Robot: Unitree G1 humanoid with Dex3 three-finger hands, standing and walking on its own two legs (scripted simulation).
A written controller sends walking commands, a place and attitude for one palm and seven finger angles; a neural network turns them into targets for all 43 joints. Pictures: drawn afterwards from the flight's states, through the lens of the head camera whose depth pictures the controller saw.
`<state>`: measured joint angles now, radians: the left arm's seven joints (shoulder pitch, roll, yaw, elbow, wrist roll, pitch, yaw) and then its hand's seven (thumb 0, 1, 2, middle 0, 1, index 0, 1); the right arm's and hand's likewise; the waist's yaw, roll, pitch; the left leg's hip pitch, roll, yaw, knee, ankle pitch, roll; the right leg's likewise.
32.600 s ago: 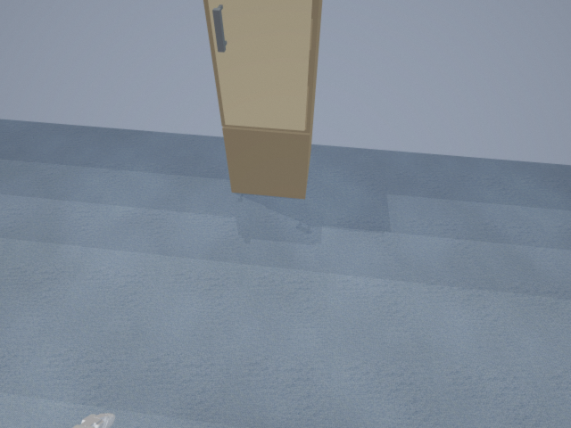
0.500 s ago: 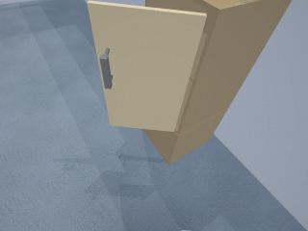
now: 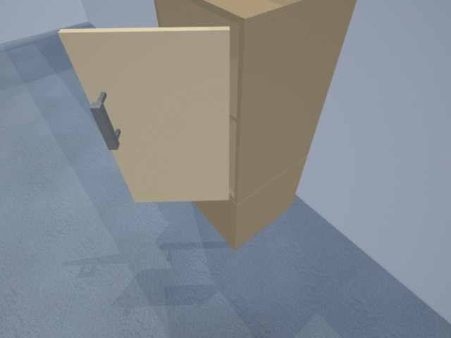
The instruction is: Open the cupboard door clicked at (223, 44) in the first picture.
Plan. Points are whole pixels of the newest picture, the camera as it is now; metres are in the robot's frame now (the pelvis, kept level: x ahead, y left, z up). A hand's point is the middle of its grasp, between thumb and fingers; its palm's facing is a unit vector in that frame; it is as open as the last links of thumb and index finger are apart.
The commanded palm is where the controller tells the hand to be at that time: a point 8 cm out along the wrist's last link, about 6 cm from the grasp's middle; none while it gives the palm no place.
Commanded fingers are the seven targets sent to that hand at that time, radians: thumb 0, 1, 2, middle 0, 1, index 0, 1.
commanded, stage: come to a stop and stand still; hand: left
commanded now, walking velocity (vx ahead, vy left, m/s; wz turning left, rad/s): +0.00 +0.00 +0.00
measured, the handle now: (108, 121) +0.58 +0.30 +0.05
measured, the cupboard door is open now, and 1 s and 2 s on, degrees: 53 53 53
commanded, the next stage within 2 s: look again from close up in 0.34 s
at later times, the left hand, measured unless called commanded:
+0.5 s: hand out of the picture -0.03 +0.14 -0.17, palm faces +0.04 -0.98 -0.17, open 7.4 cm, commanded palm none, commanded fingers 0.00 0.90 0.90 -0.20 -0.30 -0.20 -0.30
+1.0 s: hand out of the picture +0.02 +0.21 -0.17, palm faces -0.01 -0.98 -0.22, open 7.4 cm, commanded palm none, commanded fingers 0.00 0.90 0.90 -0.20 -0.30 -0.20 -0.30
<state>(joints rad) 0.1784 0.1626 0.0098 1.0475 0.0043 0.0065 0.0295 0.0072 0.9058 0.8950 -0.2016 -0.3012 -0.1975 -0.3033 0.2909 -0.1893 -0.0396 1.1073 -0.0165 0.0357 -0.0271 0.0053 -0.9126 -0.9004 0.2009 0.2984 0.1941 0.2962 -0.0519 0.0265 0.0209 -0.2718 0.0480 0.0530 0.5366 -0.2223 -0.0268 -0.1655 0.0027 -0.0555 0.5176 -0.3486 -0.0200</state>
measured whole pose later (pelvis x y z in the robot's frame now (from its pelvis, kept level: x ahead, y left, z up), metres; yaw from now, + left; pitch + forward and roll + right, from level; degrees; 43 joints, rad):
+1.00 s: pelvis +0.00 +0.02 +0.00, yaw -1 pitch -1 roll +0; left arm 0.28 0.19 0.00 1.05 0.01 -0.01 0.03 0.01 0.91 0.90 -0.20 -0.30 -0.20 -0.30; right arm 0.27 -0.16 0.01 1.07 -0.02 -0.02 -0.02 0.01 -0.93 -0.90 0.20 0.30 0.20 0.30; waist 0.00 -0.01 0.01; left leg -0.25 0.01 0.07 0.52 -0.27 0.02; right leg -0.17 -0.02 -0.02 0.51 -0.34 0.01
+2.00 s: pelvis +0.05 +0.02 +0.01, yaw +0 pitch -1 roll +1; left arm 0.21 0.17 0.01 1.05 0.00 -0.01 0.04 0.00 0.94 0.89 -0.20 -0.30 -0.20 -0.30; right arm 0.29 -0.13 0.01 1.13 -0.02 -0.02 -0.03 0.01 -0.91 -0.90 0.20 0.30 0.19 0.30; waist -0.01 -0.01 0.02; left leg -0.13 -0.01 0.10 0.43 -0.30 0.03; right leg -0.25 0.01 -0.06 0.48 -0.22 -0.04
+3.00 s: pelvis +0.03 +0.05 +0.01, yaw +1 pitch -3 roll +0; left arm 0.18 0.29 0.00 1.02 0.01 -0.02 0.02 0.01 0.90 0.89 -0.20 -0.30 -0.20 -0.30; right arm 0.19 -0.28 0.00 1.04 -0.02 -0.02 -0.01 0.01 -0.91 -0.90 0.20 0.30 0.20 0.30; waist -0.01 0.00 0.01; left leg -0.11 -0.03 0.08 0.42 -0.26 0.06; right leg -0.20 -0.01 -0.07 0.41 -0.16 -0.01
